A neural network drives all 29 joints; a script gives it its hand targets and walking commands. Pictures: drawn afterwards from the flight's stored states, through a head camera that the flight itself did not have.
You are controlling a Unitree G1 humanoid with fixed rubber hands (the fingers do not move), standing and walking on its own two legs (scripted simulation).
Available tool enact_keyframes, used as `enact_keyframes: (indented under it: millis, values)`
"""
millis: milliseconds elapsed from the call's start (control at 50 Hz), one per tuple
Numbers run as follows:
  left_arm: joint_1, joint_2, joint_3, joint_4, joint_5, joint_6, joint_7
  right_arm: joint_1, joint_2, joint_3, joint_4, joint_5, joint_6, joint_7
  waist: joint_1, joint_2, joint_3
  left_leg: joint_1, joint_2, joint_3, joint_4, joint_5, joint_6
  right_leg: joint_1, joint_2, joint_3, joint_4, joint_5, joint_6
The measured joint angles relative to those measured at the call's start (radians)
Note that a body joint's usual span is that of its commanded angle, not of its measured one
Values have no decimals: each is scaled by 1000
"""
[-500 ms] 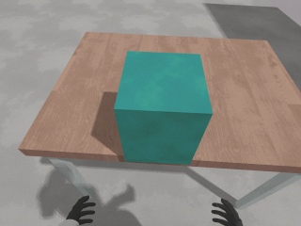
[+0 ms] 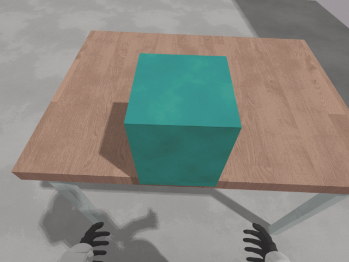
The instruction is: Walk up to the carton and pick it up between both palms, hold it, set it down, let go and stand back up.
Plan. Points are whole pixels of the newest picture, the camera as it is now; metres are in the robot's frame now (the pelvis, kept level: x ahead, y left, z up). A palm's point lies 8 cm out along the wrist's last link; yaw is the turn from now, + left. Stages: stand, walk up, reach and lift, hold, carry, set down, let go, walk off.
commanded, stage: let go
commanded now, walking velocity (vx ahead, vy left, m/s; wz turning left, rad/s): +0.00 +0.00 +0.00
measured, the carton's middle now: (180, 124) +0.42 +0.01 +0.06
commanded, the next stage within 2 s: stand in 0.74 s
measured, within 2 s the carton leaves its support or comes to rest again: neither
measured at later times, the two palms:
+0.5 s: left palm out of the picture +0.12 +0.23 -0.07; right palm out of the picture +0.13 -0.22 -0.08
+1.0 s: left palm out of the picture +0.04 +0.26 -0.13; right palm out of the picture +0.02 -0.24 -0.14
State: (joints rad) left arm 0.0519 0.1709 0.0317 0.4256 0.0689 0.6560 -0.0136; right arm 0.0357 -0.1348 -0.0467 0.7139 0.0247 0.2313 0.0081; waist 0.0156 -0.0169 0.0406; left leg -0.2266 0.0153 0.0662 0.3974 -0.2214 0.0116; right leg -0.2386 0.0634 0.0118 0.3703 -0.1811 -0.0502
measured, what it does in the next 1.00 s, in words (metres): stands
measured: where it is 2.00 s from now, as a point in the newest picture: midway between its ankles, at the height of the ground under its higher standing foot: outside the picture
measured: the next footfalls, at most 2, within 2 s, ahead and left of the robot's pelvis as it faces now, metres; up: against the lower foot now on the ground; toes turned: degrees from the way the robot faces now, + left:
none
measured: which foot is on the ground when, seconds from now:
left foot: down 0.00-1.00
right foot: down 0.00-1.00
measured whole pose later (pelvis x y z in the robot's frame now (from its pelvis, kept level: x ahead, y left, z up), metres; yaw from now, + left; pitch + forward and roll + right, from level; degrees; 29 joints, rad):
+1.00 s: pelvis -0.01 +0.01 -0.01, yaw +0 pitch +1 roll -1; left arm 0.33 0.21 0.06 0.81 0.05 -0.02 0.00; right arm 0.29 -0.19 -0.09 0.97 -0.02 -0.03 0.01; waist 0.01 0.01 -0.02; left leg -0.28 0.02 0.07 0.53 -0.27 0.03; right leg -0.29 0.06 0.01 0.49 -0.22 -0.04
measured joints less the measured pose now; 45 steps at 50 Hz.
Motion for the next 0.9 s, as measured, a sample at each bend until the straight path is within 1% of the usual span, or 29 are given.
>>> enact_keyframes:
  millis: [80,180,240,300,400,460,540,660,720,780,800,840,860,880,900]
  values:
    - [13,11,-2,-21,-2,-26,-1,4,-8,-12,-7,-8,-17,13,-2,-4,-15,-1,0,-4,4,1,-2,-1,0,-4,7,-2,-2]
    - [19,36,-8,0,-7,-65,-4,3,-27,-34,18,-22,-46,38,-7,-10,-34,-2,-2,-12,20,1,-4,-3,-3,-13,30,-10,-5]
    - [33,45,-9,10,-11,-100,-6,12,-34,-42,29,-25,-79,47,-9,-14,-37,3,-3,-15,28,1,-5,2,-4,-16,41,-12,-6]
    - [60,53,-14,7,-18,-159,-5,31,-33,-47,34,-31,-139,52,-8,-18,-36,10,-4,-15,35,4,-5,7,-5,-17,52,-12,-7]
    - [127,70,-44,-33,-43,-289,12,77,-19,-53,28,-49,-276,55,1,-17,-33,29,-3,-7,43,7,-5,20,-5,-9,68,-9,-7]
    - [151,77,-69,-39,-63,-332,24,95,-7,-61,37,-65,-328,58,6,-12,-33,44,-5,-2,47,9,-3,31,-7,-6,79,-9,-6]
    - [143,72,-91,3,-78,-322,34,96,9,-75,75,-89,-334,62,8,-3,-32,58,-8,1,56,10,-2,39,-13,-8,98,-15,-4]
    - [65,42,-62,123,-58,-224,40,54,30,-96,158,-136,-251,52,2,0,-12,55,-11,0,71,14,-1,37,-28,-29,124,-24,-3]
    - [33,32,-42,138,-45,-204,51,33,37,-108,168,-156,-228,45,3,-5,4,44,-12,-2,78,16,-1,27,-34,-37,135,-26,-3]
    - [14,27,-32,136,-37,-210,58,18,38,-116,162,-165,-230,40,2,-11,13,31,-14,-3,84,17,-1,15,-38,-43,144,-29,-3]
    - [25,24,-33,146,-29,-265,55,25,30,-99,156,-143,-234,31,3,-6,-1,14,-11,-4,92,-21,5,2,-35,-43,142,-31,-2]
    - [78,27,-31,178,-12,-377,40,51,11,-69,152,-100,-237,16,6,1,-36,-42,-7,3,145,-150,24,-36,-27,-23,134,-112,-3]
    - [110,30,-25,208,-5,-450,33,68,2,-60,156,-86,-237,12,7,6,-43,-56,-6,5,154,-204,33,-48,-21,-15,126,-122,-2]
    - [143,34,-18,236,-2,-517,27,89,-7,-54,161,-76,-239,10,4,12,-44,-62,-5,2,147,-218,40,-51,-16,-11,108,-106,1]
    - [174,39,-11,261,-3,-569,23,116,-17,-50,167,-67,-245,9,1,15,-43,-66,-5,0,135,-188,47,-53,-14,-9,87,-67,3]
